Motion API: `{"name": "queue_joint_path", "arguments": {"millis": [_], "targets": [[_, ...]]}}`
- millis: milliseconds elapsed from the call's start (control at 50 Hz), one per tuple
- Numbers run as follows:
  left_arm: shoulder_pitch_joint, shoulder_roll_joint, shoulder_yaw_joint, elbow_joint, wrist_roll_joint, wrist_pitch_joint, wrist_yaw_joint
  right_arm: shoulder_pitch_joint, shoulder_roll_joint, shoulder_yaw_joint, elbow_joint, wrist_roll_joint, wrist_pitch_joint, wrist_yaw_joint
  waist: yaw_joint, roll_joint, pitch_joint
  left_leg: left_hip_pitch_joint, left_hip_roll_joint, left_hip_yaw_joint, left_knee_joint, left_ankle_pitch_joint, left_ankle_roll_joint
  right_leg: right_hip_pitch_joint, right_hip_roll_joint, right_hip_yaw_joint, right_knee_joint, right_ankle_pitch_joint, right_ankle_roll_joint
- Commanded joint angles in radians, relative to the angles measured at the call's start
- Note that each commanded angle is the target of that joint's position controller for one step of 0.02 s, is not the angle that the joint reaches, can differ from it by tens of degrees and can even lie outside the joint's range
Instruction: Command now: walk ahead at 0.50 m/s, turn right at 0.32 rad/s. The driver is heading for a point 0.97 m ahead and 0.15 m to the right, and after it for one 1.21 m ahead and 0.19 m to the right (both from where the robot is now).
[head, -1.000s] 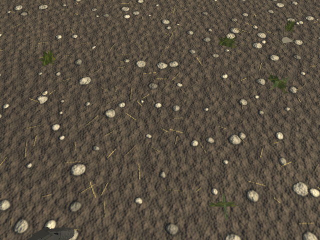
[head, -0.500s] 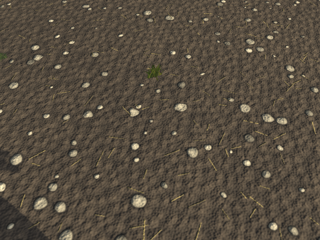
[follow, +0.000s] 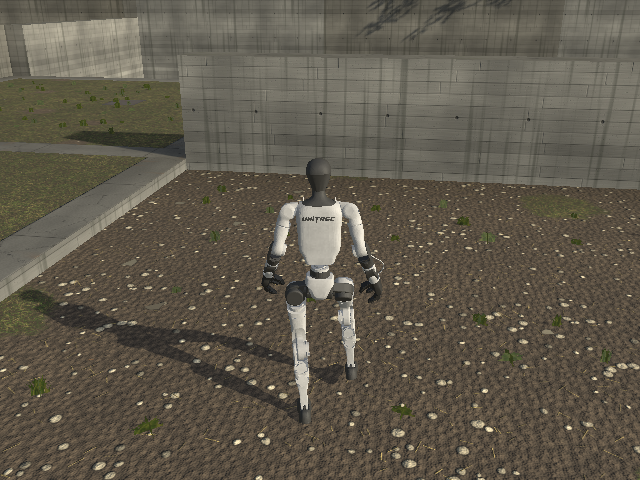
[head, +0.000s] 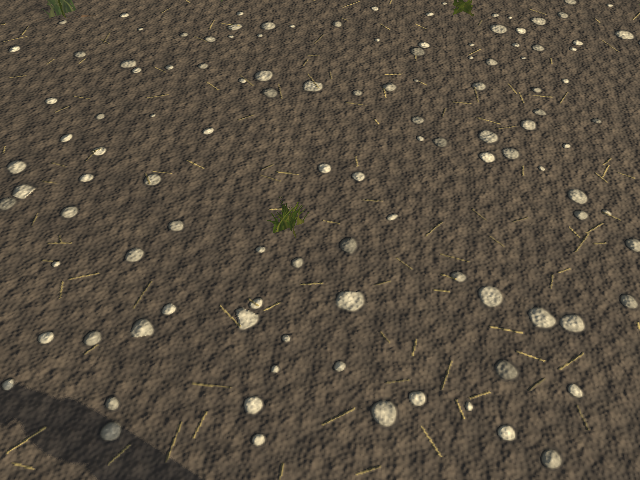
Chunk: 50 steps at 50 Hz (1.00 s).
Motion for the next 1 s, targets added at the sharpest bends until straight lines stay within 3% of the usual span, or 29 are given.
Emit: {"name": "queue_joint_path", "arguments": {"millis": [20, 80, 120, 140, 160, 180, 200, 220, 240, 260, 280, 300, 360, 400, 460, 500, 560, 600, 640, 660, 680, 700, 720, 740, 760, 800, 860, 920, 1000], "targets": [[-0.133, 0.047, 0.002, -0.102, -0.002, -0.017, -0.018, 0.019, -0.165, -0.044, -0.020, 0.008, -0.005, -0.009, -0.040, 0.084, 0.066, -0.014, 0.300, -0.026, -0.075, 0.325, 0.107, 0.004, 0.020, -0.019, -0.091, 0.040, -0.021], [-0.161, 0.051, 0.001, -0.137, 0.002, -0.019, -0.041, 0.030, -0.177, -0.051, 0.000, 0.017, 0.019, -0.017, -0.035, 0.092, 0.067, 0.113, 0.339, -0.004, 0.009, 0.499, 0.089, -0.030, 0.043, -0.054, -0.130, -0.092, -0.057], [-0.111, 0.079, 0.015, -0.146, 0.004, -0.014, -0.048, 0.003, -0.207, -0.059, -0.008, 0.020, 0.036, -0.030, 0.007, 0.131, 0.009, 0.145, 0.339, 0.027, 0.137, 0.844, 0.063, 0.072, 0.099, -0.117, -0.123, -0.207, -0.093], [-0.034, 0.108, 0.030, -0.135, 0.006, -0.009, -0.046, -0.007, -0.219, -0.062, -0.012, 0.020, 0.045, -0.038, 0.052, 0.150, -0.045, 0.141, 0.331, 0.043, 0.256, 0.998, 0.047, 0.177, 0.137, -0.144, -0.116, -0.253, -0.114], [0.110, 0.153, 0.056, -0.104, 0.005, -0.007, -0.039, -0.025, -0.217, -0.059, -0.018, 0.022, 0.053, -0.045, 0.133, 0.133, -0.121, 0.071, 0.297, 0.075, 0.453, 1.020, 0.017, 0.383, 0.176, -0.150, -0.165, -0.212, -0.148], [0.268, 0.231, 0.085, -0.078, 0.004, 0.001, -0.021, -0.011, -0.192, -0.045, -0.037, 0.010, 0.046, -0.051, 0.198, 0.034, -0.228, -0.158, 0.253, 0.080, 0.752, 0.744, -0.022, 0.694, 0.063, 0.050, -0.186, -0.185, -0.212], [0.274, 0.309, 0.098, -0.079, -0.007, -0.004, -0.016, 0.108, -0.042, 0.003, -0.075, -0.018, 0.015, -0.025, 0.087, -0.218, -0.325, -0.629, 0.021, -0.001, 1.107, -0.246, -0.093, 1.058, -0.190, 0.613, -0.257, -0.330, -0.418], [0.305, 0.222, 0.074, -0.091, -0.005, -0.008, -0.014, 0.016, -0.120, -0.007, -0.074, 0.015, -0.027, -0.005, 0.164, -0.121, -0.409, -0.760, 0.021, -0.197, 1.218, -0.340, -0.076, 1.137, -0.215, 0.772, -0.378, -0.437, -0.430], [0.263, 0.181, 0.063, -0.094, 0.003, -0.011, -0.009, -0.079, -0.165, -0.017, -0.107, 0.051, -0.052, 0.007, 0.177, -0.074, -0.266, -0.834, 0.078, -0.205, 1.194, -0.252, -0.052, 1.044, -0.187, 0.622, -0.401, -0.395, -0.375], [0.200, 0.164, 0.058, -0.109, 0.004, -0.013, -0.006, -0.117, -0.156, -0.012, -0.119, 0.044, -0.065, 0.004, 0.141, 0.025, -0.179, -0.809, 0.123, -0.194, 1.105, -0.173, -0.043, 0.896, -0.147, 0.513, -0.407, -0.316, -0.342], [0.138, 0.137, 0.049, -0.125, 0.005, -0.012, -0.005, -0.135, -0.160, -0.019, -0.118, 0.018, -0.065, -0.002, 0.101, 0.065, -0.107, -0.755, 0.150, -0.182, 1.012, -0.134, -0.052, 0.752, -0.112, 0.431, -0.423, -0.202, -0.323], [0.105, 0.118, 0.040, -0.142, 0.017, -0.012, 0.000, -0.119, -0.166, -0.026, -0.118, 0.007, -0.056, -0.004, 0.066, 0.045, -0.088, -0.684, 0.167, -0.186, 0.973, -0.110, -0.061, 0.657, -0.087, 0.384, -0.447, -0.117, -0.322], [0.084, 0.136, 0.045, -0.158, 0.012, -0.011, 0.011, -0.084, -0.133, -0.022, -0.121, -0.002, -0.023, -0.008, 0.027, 0.019, -0.052, -0.626, 0.174, -0.156, 0.833, -0.079, -0.110, 0.510, -0.053, 0.299, -0.489, -0.005, -0.326], [0.098, 0.162, 0.052, -0.153, 0.009, -0.009, 0.024, -0.140, -0.105, -0.010, -0.139, -0.005, -0.014, -0.011, 0.040, 0.009, -0.030, -0.611, 0.162, -0.131, 0.688, 0.043, -0.138, 0.448, -0.018, 0.227, -0.501, 0.012, -0.303], [0.147, 0.153, 0.048, -0.131, 0.005, -0.003, 0.032, -0.240, -0.075, 0.005, -0.151, 0.000, -0.021, -0.001, 0.098, -0.020, -0.027, -0.517, 0.127, -0.109, 0.454, 0.307, -0.143, 0.414, 0.034, 0.149, -0.488, -0.059, -0.242], [0.193, 0.153, 0.046, -0.108, 0.004, -0.002, 0.030, -0.289, -0.082, 0.003, -0.164, 0.012, -0.028, 0.007, 0.126, -0.030, -0.022, -0.495, 0.113, -0.113, 0.384, 0.380, -0.133, 0.447, 0.010, 0.175, -0.482, -0.123, -0.231], [0.227, 0.153, 0.045, -0.087, 0.002, 0.003, 0.029, -0.329, -0.114, -0.007, -0.184, 0.016, -0.038, 0.018, 0.135, -0.034, -0.007, -0.536, 0.111, -0.132, 0.312, 0.309, -0.093, 0.572, -0.046, 0.238, -0.416, -0.136, -0.219], [0.225, 0.161, 0.049, -0.080, 0.007, 0.010, 0.031, -0.305, -0.132, -0.015, -0.183, 0.016, -0.044, 0.022, 0.112, -0.054, -0.002, -0.524, 0.107, -0.127, 0.292, 0.223, -0.061, 0.635, -0.079, 0.273, -0.372, -0.074, -0.205], [0.198, 0.146, 0.043, -0.085, 0.009, 0.015, 0.031, -0.161, -0.167, -0.037, -0.145, 0.010, -0.050, 0.016, 0.031, -0.053, -0.069, -0.328, 0.083, -0.094, 0.245, 0.202, -0.010, 0.641, -0.029, 0.238, -0.220, 0.150, -0.169], [0.187, 0.111, 0.026, -0.103, 0.019, 0.015, 0.030, -0.011, -0.211, -0.051, -0.124, -0.002, -0.052, 0.011, -0.038, -0.008, -0.201, -0.085, 0.192, -0.198, 0.287, 0.236, 0.053, 0.543, 0.025, 0.188, 0.003, 0.098, -0.135], [0.313, 0.048, 0.006, -0.111, 0.006, 0.001, 0.030, 0.121, -0.298, -0.078, -0.094, -0.010, -0.042, 0.010, -0.030, 0.224, -0.359, 0.293, 0.396, -0.581, 0.262, 0.079, 0.212, 0.201, 0.172, 0.077, 0.371, -0.220, -0.052], [0.311, 0.070, 0.003, -0.109, 0.001, -0.009, 0.028, 0.163, -0.241, -0.066, -0.067, 0.019, -0.034, 0.021, -0.044, 0.330, -0.360, 0.342, 0.464, -0.844, 0.118, -0.148, 0.244, 0.010, 0.195, 0.110, 0.518, -0.674, -0.039], [0.217, 0.144, 0.022, -0.122, -0.011, -0.013, 0.024, 0.107, -0.181, -0.046, -0.074, 0.031, -0.030, 0.019, -0.055, 0.215, -0.205, 0.232, 0.442, -0.759, 0.095, -0.276, 0.199, -0.079, 0.135, 0.131, 0.586, -0.620, -0.046], [0.136, 0.145, 0.021, -0.142, -0.008, -0.015, 0.023, 0.039, -0.160, -0.036, -0.089, 0.021, -0.021, 0.015, -0.041, 0.137, -0.113, 0.101, 0.403, -0.635, 0.078, -0.227, 0.168, -0.079, 0.087, 0.083, 0.568, -0.538, -0.049], [0.091, 0.134, 0.021, -0.155, 0.007, -0.017, 0.021, -0.006, -0.140, -0.027, -0.090, 0.011, -0.016, 0.017, -0.019, 0.103, -0.037, -0.021, 0.362, -0.546, 0.046, -0.130, 0.162, -0.064, 0.055, 0.059, 0.501, -0.478, -0.047], [0.117, 0.106, 0.023, -0.145, 0.013, -0.012, 0.019, -0.045, -0.113, -0.015, -0.091, 0.001, -0.021, 0.018, 0.029, 0.140, -0.019, -0.136, 0.305, -0.440, 0.003, 0.025, 0.149, 0.029, 0.012, 0.049, 0.413, -0.409, -0.038], [0.107, 0.069, 0.014, -0.149, 0.018, -0.004, 0.021, -0.032, -0.142, -0.023, -0.070, 0.014, -0.027, 0.014, 0.040, 0.141, -0.018, -0.171, 0.290, -0.338, -0.038, 0.189, 0.171, 0.031, -0.002, 0.019, 0.304, -0.345, -0.011], [0.015, 0.046, 0.003, -0.170, 0.022, -0.011, 0.019, -0.005, -0.168, -0.030, -0.047, 0.020, -0.019, 0.005, 0.015, 0.113, -0.007, -0.159, 0.267, -0.250, -0.055, 0.280, 0.157, 0.031, -0.003, 0.001, 0.113, -0.183, 0.007], [-0.115, 0.030, -0.005, -0.199, 0.011, -0.023, 0.004, 0.068, -0.186, -0.032, -0.007, 0.032, -0.006, -0.001, -0.037, 0.111, 0.016, -0.140, 0.252, -0.187, -0.048, 0.276, 0.130, 0.101, 0.036, -0.033, -0.093, -0.021, 0.008]]}}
